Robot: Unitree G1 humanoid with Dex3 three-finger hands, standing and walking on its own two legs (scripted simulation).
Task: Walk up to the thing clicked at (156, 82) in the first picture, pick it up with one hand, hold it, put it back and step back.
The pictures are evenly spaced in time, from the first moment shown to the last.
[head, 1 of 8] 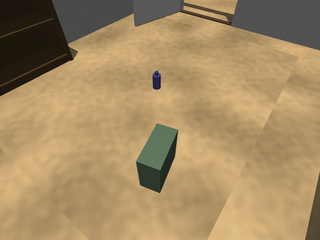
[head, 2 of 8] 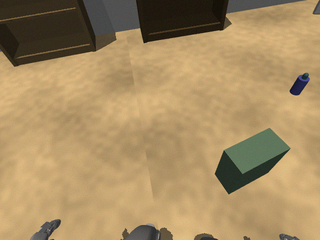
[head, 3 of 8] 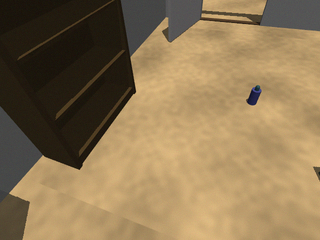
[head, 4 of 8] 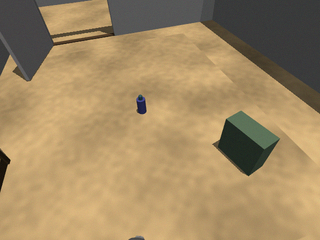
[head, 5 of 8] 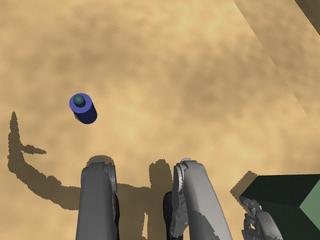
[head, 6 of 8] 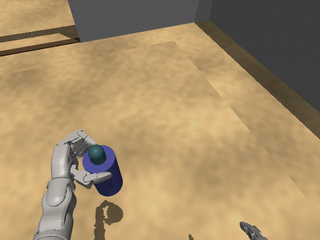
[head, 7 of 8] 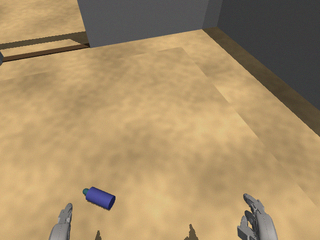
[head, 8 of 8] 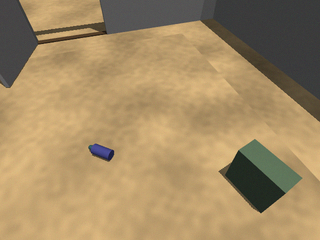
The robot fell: no
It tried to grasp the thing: yes
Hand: left
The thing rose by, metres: 0.63
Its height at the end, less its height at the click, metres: -0.06
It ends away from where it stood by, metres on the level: 0.36
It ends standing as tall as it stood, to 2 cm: no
